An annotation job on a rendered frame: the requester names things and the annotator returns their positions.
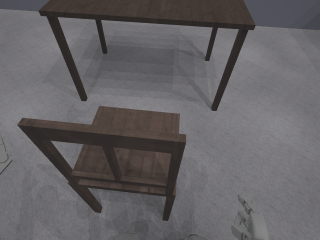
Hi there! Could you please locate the right robot shin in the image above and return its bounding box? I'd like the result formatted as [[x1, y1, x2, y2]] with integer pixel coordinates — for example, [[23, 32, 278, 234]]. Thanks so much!
[[186, 233, 199, 239]]

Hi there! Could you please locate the left robot hand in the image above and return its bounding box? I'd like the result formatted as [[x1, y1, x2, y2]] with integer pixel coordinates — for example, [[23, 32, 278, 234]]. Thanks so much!
[[0, 135, 13, 174]]

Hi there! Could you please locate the right robot hand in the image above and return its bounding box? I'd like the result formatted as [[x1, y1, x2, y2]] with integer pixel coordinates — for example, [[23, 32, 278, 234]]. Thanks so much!
[[231, 194, 271, 240]]

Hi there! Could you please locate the table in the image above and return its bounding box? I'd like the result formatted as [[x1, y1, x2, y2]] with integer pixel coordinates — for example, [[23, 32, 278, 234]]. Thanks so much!
[[39, 0, 256, 111]]

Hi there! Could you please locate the chair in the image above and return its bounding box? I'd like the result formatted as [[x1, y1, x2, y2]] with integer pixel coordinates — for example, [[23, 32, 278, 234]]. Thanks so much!
[[17, 106, 186, 221]]

